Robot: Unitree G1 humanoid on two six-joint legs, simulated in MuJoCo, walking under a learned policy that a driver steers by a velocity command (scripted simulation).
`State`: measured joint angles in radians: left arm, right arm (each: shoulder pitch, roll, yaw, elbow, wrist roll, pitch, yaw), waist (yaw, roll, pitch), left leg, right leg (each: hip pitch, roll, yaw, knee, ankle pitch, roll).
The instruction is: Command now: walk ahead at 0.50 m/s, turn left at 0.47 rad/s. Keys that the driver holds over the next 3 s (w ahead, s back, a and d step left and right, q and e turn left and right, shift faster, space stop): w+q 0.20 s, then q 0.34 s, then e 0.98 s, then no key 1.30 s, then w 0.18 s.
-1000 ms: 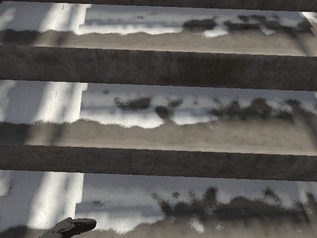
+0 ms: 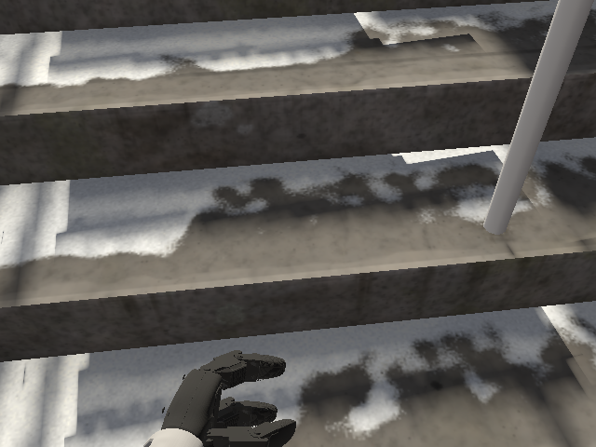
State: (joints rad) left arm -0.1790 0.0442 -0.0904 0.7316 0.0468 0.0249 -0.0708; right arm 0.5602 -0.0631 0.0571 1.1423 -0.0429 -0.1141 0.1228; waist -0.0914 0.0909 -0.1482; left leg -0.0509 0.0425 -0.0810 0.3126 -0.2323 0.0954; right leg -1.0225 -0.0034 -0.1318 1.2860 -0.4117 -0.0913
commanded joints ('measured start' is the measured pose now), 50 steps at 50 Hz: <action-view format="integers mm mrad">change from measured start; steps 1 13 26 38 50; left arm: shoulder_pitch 418 404 641 519 436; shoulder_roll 275 46 315 138 189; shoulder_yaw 105 63 103 112 122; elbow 42 318 299 255 96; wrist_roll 7 59 -18 -43 -34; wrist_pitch -16 -127 -179 -97 -119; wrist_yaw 45 49 28 16 73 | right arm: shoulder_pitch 86 -435 -696 -618 -506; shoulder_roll -136 -83 -138 -82 -276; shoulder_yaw -42 -38 -20 -54 -130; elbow -59 -203 -405 -229 -292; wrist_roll -47 43 28 -5 34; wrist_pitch -20 61 126 24 -11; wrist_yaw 11 -5 -30 -112 -140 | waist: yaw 233 24 20 181 91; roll -258 -154 -227 -114 -58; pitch -396 66 52 -12 112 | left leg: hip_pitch -533 -1177 -811 -601 -219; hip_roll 14 34 -81 141 328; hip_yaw -115 4 263 -131 -22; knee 635 1835 840 102 97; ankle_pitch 1013 29 -86 -77 63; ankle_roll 74 144 54 97 195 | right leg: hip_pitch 1106 613 1084 224 598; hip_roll -182 -208 -318 -61 -56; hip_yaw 620 26 -165 342 120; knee -520 -1016 -983 363 -587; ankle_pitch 171 413 1556 297 135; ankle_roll -272 -106 -95 30 91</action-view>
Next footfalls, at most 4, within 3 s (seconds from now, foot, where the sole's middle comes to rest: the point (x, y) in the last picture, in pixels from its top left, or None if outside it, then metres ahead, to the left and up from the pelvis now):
0.52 left None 0.42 0.20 -0.47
1.02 right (315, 428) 0.46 -0.03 -0.47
1.48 left None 0.44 0.19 -0.47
1.86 right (328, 421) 0.47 -0.05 -0.47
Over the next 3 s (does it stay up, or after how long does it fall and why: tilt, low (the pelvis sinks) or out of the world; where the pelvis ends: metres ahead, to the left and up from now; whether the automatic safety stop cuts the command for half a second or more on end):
stays up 0.45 0.06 0.30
